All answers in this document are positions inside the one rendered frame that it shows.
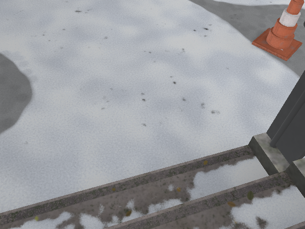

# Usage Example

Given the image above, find stairs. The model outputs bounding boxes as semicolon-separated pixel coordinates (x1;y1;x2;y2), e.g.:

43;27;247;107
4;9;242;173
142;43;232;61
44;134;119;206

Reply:
0;145;305;229

